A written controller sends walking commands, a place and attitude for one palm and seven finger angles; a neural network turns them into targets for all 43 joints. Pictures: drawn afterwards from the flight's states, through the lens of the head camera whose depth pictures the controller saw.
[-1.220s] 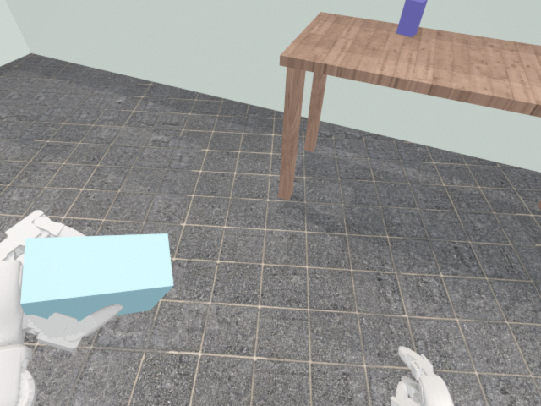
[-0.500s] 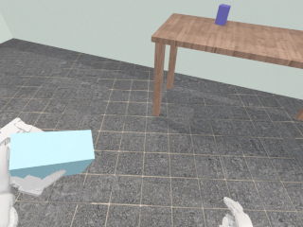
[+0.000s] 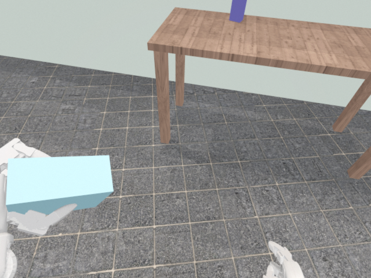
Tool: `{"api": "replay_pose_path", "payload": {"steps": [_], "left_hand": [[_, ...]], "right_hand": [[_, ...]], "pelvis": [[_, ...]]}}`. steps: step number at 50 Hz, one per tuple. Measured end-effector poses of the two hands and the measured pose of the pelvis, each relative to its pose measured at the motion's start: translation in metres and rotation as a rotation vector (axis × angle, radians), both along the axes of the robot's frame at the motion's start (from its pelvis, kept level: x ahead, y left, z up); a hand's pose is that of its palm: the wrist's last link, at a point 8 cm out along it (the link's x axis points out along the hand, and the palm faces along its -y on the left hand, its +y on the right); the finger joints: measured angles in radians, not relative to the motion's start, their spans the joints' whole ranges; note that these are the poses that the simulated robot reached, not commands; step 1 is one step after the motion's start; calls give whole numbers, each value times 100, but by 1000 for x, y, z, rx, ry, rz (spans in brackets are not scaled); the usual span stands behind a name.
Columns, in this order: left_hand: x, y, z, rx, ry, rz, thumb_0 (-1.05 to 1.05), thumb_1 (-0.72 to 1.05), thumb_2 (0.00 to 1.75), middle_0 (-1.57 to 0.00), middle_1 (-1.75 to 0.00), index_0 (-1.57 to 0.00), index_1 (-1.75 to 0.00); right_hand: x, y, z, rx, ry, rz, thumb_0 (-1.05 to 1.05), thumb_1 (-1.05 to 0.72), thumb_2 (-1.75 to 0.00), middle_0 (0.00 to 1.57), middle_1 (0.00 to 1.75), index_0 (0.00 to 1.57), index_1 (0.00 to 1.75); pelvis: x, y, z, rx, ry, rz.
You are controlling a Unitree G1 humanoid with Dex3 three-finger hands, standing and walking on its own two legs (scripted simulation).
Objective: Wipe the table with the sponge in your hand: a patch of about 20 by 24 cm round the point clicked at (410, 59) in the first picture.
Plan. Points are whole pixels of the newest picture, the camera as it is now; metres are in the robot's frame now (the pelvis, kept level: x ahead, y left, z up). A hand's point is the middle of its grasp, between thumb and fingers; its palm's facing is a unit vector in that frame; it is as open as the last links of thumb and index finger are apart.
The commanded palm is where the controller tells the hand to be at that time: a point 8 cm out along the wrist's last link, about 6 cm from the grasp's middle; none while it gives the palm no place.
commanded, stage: walk to a spot facing it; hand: left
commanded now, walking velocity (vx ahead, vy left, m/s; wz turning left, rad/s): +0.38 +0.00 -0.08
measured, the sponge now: (75, 185) +0.23 +0.21 +0.14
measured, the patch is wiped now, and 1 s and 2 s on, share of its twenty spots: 0.00 0.00 0.00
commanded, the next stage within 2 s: turn to face it in 1.10 s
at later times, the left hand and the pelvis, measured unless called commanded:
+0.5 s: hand (100, 120) +0.36 +0.20 +0.17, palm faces +0.41 -0.80 -0.43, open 10.0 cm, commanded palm +0.31 +0.24 +0.18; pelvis +0.16 -0.05 -0.01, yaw +0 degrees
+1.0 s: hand (133, 84) +0.51 +0.16 +0.16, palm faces +0.49 -0.75 -0.44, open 10.0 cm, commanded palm +0.44 +0.20 +0.18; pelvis +0.31 -0.09 -0.01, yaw +6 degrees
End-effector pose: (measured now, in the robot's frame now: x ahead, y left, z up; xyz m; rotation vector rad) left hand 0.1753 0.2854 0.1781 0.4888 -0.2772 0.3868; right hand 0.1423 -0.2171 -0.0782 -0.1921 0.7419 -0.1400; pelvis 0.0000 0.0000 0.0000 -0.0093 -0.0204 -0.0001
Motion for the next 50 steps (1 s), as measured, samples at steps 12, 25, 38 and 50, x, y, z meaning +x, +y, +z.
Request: {"api": "replay_pose_path", "payload": {"steps": [12, 25, 38, 50], "left_hand": [[88, -67, -1, 93, 10, -89, -1, -48, 98, -77, -132, -78, -132], [147, -52, 12, 58, -35, -31, -1, -48, 98, -77, -132, -78, -132], [233, -58, 19, 48, -70, -58, -1, -48, 98, -77, -133, -78, -133], [290, -90, 1, 38, 23, 97, -1, -48, 98, -77, -133, -78, -133]], "right_hand": [[58, -58, -45, 35, 113, -30, 1, -90, -90, 20, 30, 21, 30], [151, -89, -2, -114, 94, -37, 1, -91, -90, 20, 30, 20, 30], [256, -22, -3, 75, -29, 37, 1, -90, -90, 20, 30, 21, 30], [326, -85, -49, 36, 140, 104, 1, -90, -90, 20, 30, 21, 31]], "pelvis": [[67, -47, -21, 10, -5, -17], [157, -45, -6, 27, 8, 8], [232, -48, -4, -8, 12, 12], [310, -91, -14, 16, 2, 105]]}}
